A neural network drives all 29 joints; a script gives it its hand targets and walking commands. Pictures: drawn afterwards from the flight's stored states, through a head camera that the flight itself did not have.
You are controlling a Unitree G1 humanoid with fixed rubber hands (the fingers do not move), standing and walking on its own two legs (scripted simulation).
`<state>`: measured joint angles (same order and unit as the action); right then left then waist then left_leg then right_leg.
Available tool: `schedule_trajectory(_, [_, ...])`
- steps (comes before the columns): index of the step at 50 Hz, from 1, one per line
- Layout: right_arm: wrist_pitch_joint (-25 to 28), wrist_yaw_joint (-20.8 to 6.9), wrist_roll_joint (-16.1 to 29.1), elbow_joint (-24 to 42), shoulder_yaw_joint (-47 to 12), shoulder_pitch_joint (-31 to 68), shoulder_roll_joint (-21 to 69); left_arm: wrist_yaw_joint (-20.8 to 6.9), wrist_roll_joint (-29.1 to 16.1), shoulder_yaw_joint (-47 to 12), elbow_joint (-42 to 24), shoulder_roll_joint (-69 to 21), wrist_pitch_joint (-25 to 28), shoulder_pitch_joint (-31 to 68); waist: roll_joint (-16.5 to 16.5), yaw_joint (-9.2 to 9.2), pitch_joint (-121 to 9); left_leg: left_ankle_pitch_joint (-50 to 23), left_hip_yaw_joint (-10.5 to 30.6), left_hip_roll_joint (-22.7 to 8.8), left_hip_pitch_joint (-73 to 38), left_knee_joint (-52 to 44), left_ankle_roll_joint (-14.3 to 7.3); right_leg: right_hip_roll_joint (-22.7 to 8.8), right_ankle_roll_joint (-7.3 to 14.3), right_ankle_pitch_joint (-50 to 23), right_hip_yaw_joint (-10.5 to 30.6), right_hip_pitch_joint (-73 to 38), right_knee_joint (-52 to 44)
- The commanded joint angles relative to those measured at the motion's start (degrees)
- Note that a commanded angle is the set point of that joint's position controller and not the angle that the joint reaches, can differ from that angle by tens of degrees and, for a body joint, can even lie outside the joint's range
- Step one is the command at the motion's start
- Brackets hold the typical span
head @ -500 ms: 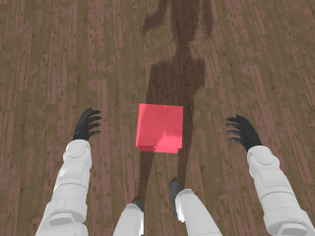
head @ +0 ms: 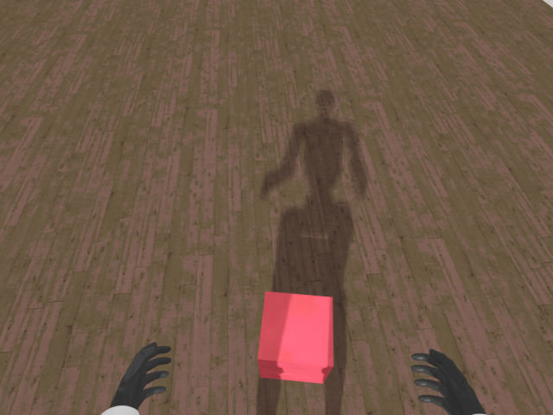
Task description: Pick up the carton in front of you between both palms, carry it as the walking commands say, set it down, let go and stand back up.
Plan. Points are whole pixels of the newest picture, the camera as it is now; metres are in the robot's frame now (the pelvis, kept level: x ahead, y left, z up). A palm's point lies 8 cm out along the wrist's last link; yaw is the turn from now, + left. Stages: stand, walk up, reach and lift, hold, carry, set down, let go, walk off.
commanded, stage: let go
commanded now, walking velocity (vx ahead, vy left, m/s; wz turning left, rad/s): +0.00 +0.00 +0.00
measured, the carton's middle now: (295, 338) +0.42 -0.05 -0.65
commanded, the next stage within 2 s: stand in 0.46 s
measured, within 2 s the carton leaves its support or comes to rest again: neither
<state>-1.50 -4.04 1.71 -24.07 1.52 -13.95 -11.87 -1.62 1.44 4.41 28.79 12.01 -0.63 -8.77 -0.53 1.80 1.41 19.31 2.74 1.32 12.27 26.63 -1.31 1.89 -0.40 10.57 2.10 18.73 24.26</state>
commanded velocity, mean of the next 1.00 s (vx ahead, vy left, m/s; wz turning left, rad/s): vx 0.00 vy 0.00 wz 0.00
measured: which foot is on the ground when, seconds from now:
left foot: down 0.00-1.00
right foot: down 0.00-1.00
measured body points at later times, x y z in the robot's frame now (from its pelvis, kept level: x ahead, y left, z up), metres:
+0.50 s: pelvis -0.01 -0.01 +0.00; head +0.00 -0.01 +0.45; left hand +0.16 +0.22 -0.09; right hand +0.16 -0.25 -0.08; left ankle -0.07 +0.10 -0.74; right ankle +0.02 -0.13 -0.74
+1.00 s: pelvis +0.02 -0.03 +0.00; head +0.03 -0.05 +0.44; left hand +0.14 +0.27 -0.09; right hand +0.16 -0.32 -0.11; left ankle -0.07 +0.10 -0.74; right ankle +0.02 -0.13 -0.74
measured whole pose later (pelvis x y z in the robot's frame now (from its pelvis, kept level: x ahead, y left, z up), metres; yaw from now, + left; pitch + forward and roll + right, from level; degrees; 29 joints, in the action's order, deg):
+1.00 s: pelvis +0.02 -0.03 +0.00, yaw +3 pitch +0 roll +0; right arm -0.6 1.5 -2.2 -41.1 1.9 -12.7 -20.2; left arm 0.9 1.7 3.5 44.5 17.9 -0.1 -9.1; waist 3.2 -0.2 0.7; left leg 21.6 5.6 0.0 5.8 27.2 1.1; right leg 2.9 2.4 15.8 -0.9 13.6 29.2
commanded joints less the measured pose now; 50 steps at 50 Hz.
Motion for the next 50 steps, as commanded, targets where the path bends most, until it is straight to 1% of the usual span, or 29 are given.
schedule_trajectory(1, [-1.35,-0.7,-0.72,4.25,3.12,1.75,-7.43,-0.66,-1.42,-1.43,-8.99,2.85,-1.42,-1.11,7.52,-1.07,-2.71,-20.63,1.41,-2.47,3.48,-7.72,3.43,2.72,0.01,-11.32,-2.09,-17.33,0.99])
schedule_trajectory(4, [-2.88,-0.48,-1.67,5.23,3.33,2.61,-7.83,-0.9,-1.94,-1.8,-9.6,2.93,-2.81,-1.29,4.77,-1.19,-0.5,-17.44,1.93,-3.32,5.51,-9.09,2.72,2.99,-0.26,-9.51,-2.76,-19.88,1.69])
schedule_trajectory(7, [-4.3,-0.05,-2.66,6.07,3.37,2.36,-7.73,-1.19,-2.2,-1.83,-9.49,3.39,-4.11,-1.31,2.22,-0.9,0.36,-15.88,1.96,-3.56,6.01,-9.46,2.29,2.85,-0.38,-8.95,-2.91,-21.74,2.16])
schedule_trajectory(11, [-5.59,0.22,-3.36,6.43,3.3,1.97,-7.24,-1.56,-2.22,-1.91,-8.94,3.56,-5.33,-0.83,0.65,-0.68,1.47,-14.28,1.51,-3.23,6.31,-9.26,2.11,2.32,-0.33,-8.75,-2.71,-22.88,2.5])
schedule_trajectory(13, [-5.97,0.16,-3.31,6.62,3.27,1.93,-7.13,-1.7,-2.15,-1.93,-8.77,3.63,-5.71,-0.79,0.91,-0.87,1.92,-13.74,1.26,-2.97,6.49,-9.11,2.12,2.09,-0.32,-8.83,-2.63,-23.41,2.63])
schedule_trajectory(14, [-8.51,1.47,-3.81,7.68,4.06,4.18,-8.52,-0.64,-2.57,-1.9,-4.8,3.37,-4.33,-4.35,1.25,-1.08,1.88,-18.21,1.67,-3.22,3.82,-7.45,2.31,3.35,-0.17,-6.36,-2.99,-19.05,3.67])
schedule_trajectory(17, [-9.2,2.26,-3.39,7.28,3.45,3.08,-8.33,0.31,-2.65,-1.74,-5.18,3.48,-3.53,-4.0,3.81,-1.64,0.15,-22.88,1.36,-2.89,1.83,-5.63,3.08,3.25,-0.03,-6.85,-2.56,-17.62,3.9])
schedule_trajectory(19, [-9.46,2.45,-2.72,7.07,2.72,3.09,-7.96,0.59,-2.36,-1.7,-6.57,4.28,-3.35,-2.13,4.8,-1.79,-0.59,-22.79,1.03,-2.36,2.28,-4.99,3.12,2.74,-0.08,-7.25,-2.24,-17.61,4.04])
schedule_trajectory(23, [-9.72,2.9,-2.09,6.63,1.63,3.06,-6.68,0.77,-1.96,-1.57,-7.97,5.1,-3.0,0.1,5.93,-1.39,-1.82,-21.42,-0.04,-1.25,1.92,-3.97,2.87,1.79,-0.02,-9.42,-1.28,-16.89,3.78])
schedule_trajectory(24, [-5.78,4.9,-3.66,-0.37,3.79,5.31,-12.26,2.37,1.26,1.07,1.83,12.79,-2.12,-3.09,6.72,-2.54,-0.61,-7.93,0.1,-1.96,3.93,-1.29,3.61,-4.44,-0.26,-6.67,1.62,-9.14,2.35])
schedule_trajectory(25, [-3.9,5.44,-3.88,-1.31,3.87,3.47,-11.62,2.72,1.85,0.95,2.61,14.34,-1.57,-2.59,3.91,-1.59,-0.87,-1.73,0.38,-1.43,2.77,-1.87,3.09,-5.07,-0.02,-1.59,3.26,-7.91,1.35])
schedule_trajectory(26, [-2.71,5.49,-4.2,-2.51,3.75,3.19,-11.85,2.78,1.99,0.91,2.75,14.01,-1.06,-0.98,2.46,-1.3,-0.34,1.02,1.13,-1.64,2.42,-2.09,2.5,-5.5,0.18,2.57,3.92,-6.86,0.57])
schedule_trajectory(27, [-1.93,5.4,-4.31,-3.42,3.86,2.82,-12.28,2.82,2.04,1.01,2.82,14.0,-0.71,-0.14,1.74,-1.16,-0.2,1.86,1.63,-1.81,1.94,-1.82,2.14,-5.76,0.33,5.8,4.4,-5.92,-0.01])
schedule_trajectory(28, [-1.16,5.24,-4.26,-3.89,3.61,2.41,-12.09,2.81,1.92,0.96,2.74,13.38,-0.31,-0.21,0.9,-1.28,-1.28,1.39,1.95,-2.14,0.92,-1.08,1.7,-5.56,0.98,6.7,4.36,-5.59,-0.34])
schedule_trajectory(30, [0.15,4.83,-4.33,-5.47,3.47,2.76,-12.12,2.53,1.84,0.74,4.09,12.84,0.59,0.68,-0.68,-1.47,-2.06,-1.25,2.92,-2.58,0.55,-0.92,1.26,-5.22,1.27,4.9,4.44,-5.64,-0.83])
schedule_trajectory(34, [1.03,4.83,-4.17,-7.77,3.28,2.75,-12.98,2.36,1.06,0.85,6.92,12.99,1.18,1.54,-2.32,-1.38,-4.04,-6.42,3.34,-2.99,-0.45,0.1,1.79,-6.42,1.77,-2.98,5.61,-8.05,-0.22])
schedule_trajectory(38, [1.47,5.14,-4.07,-10.06,2.97,1.98,-14.22,2.46,0.56,1.36,9.12,14.31,1.33,0.75,-2.19,-1.73,-5.33,-11.75,3.78,-3.62,-1.52,-0.13,1.94,-6.92,2.0,-10.06,5.52,-10.72,0.48])
schedule_trajectory(42, [1.62,5.54,-3.96,-12.21,2.52,1.19,-15.07,2.7,0.34,1.66,11.23,15.6,1.24,0.04,-1.69,-2.04,-5.66,-15.17,3.74,-4.01,-1.74,-0.43,1.96,-7.22,2.2,-15.63,5.52,-12.97,1.03])
schedule_trajectory(46, [1.67,5.92,-3.82,-13.96,2.16,0.85,-15.65,2.85,0.21,1.66,12.94,16.11,1.16,-0.03,-0.44,-2.14,-5.46,-17.66,3.76,-4.44,-1.95,-0.97,1.99,-7.28,2.36,-18.82,5.38,-14.21,1.38])
schedule_trajectory(50, [1.79,6.21,-3.7,-15.41,1.92,1.0,-16.2,2.89,0.14,1.46,14.4,16.12,1.15,0.4,0.92,-2.11,-5.25,-19.81,3.99,-4.98,-2.36,-1.5,1.96,-7.04,2.5,-19.79,4.87,-14.69,1.84])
